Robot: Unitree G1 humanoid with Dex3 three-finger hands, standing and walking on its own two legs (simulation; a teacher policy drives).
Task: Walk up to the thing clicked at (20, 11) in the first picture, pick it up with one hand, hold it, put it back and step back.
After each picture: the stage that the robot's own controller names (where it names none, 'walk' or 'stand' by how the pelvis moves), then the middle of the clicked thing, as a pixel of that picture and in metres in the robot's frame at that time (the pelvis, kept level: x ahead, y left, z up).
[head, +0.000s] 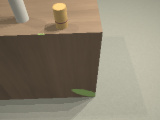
stand; out of the picture +0.77 +0.39 +0.09
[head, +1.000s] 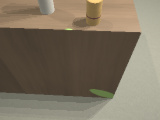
walk; out of the picture +0.72 +0.21 +0.14
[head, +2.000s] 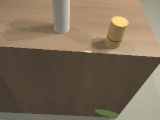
walk; (61, 3) +0.59 +0.16 +0.15
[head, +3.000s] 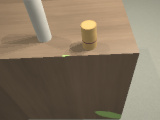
walk; (37, 16) +0.62 +0.24 +0.13
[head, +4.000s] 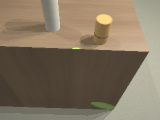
walk; (49, 4) +0.63 +0.19 +0.10
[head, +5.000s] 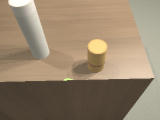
walk; (32, 31) +0.48 +0.20 +0.10
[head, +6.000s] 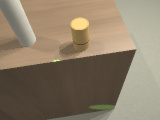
stand; (16, 17) +0.55 +0.24 +0.12
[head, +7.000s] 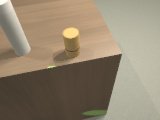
stand; (12, 29) +0.54 +0.31 +0.10
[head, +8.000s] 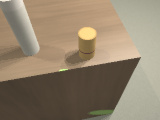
stand; (21, 27) +0.49 +0.25 +0.11
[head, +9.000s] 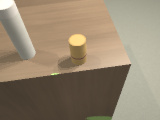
stand; (17, 33) +0.51 +0.29 +0.09
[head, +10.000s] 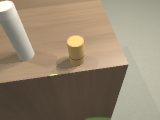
stand; (16, 34) +0.51 +0.30 +0.09
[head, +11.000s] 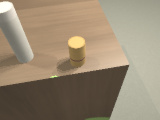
stand; (15, 36) +0.50 +0.29 +0.09
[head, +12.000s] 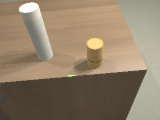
rise first; (38, 35) +0.51 +0.25 +0.09
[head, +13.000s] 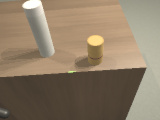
go down; (40, 31) +0.54 +0.23 +0.10
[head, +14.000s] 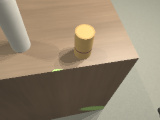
go down; (10, 20) +0.50 +0.23 +0.12
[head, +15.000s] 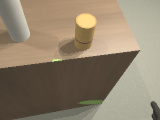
close in; (9, 8) +0.52 +0.23 +0.13
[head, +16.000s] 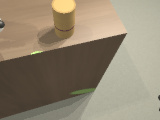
close; out of the picture +0.53 +0.26 +0.16
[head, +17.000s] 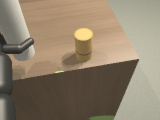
lift; (11, 23) +0.41 +0.21 +0.22
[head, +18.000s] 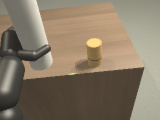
lift; (29, 28) +0.33 +0.17 +0.29
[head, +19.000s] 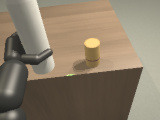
hold; (32, 33) +0.34 +0.17 +0.26
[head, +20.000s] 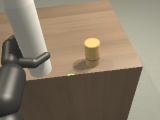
hold; (29, 36) +0.33 +0.17 +0.25
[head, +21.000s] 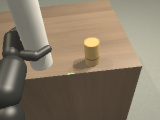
crouch; (31, 29) +0.35 +0.17 +0.27
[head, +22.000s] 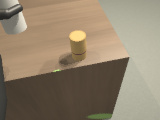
crouch; out of the picture +0.48 +0.22 +0.30
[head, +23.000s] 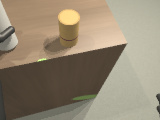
lower; out of the picture +0.50 +0.24 +0.14
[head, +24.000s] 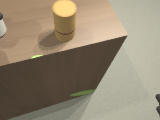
lower; out of the picture +0.53 +0.25 +0.16
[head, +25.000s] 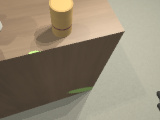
lower; out of the picture +0.54 +0.25 +0.16
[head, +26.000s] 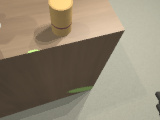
lower; out of the picture +0.54 +0.25 +0.16
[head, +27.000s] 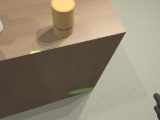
loosen; out of the picture +0.54 +0.25 +0.16
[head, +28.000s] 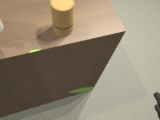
withdraw; out of the picture +0.53 +0.25 +0.16
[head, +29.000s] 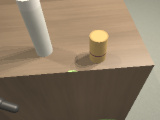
sink last; (37, 27) +0.49 +0.23 +0.13
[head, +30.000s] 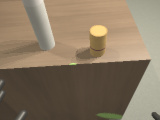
stand; (40, 22) +0.53 +0.23 +0.12
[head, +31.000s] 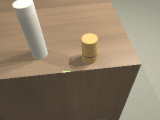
stand; (32, 32) +0.52 +0.24 +0.11
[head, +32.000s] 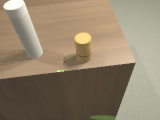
stand; (26, 32) +0.52 +0.27 +0.09
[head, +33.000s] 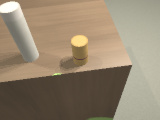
stand; (21, 35) +0.50 +0.28 +0.09
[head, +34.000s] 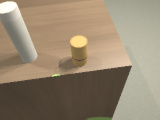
stand; (19, 36) +0.49 +0.28 +0.09
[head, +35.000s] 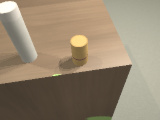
stand; (19, 36) +0.49 +0.28 +0.09
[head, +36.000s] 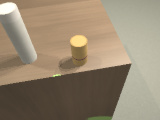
walk; (19, 37) +0.50 +0.27 +0.09
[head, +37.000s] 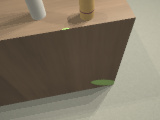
walk; out of the picture +0.66 +0.26 +0.12
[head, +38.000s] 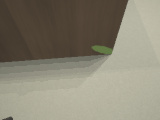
walk; out of the picture +0.99 +0.21 +0.12
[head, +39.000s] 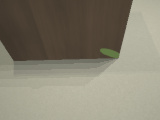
stand; out of the picture +1.16 +0.18 +0.11
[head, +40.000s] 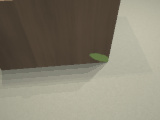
stand; out of the picture +1.13 +0.21 +0.09
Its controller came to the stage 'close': yes
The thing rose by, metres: 0.20
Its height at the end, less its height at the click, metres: +0.00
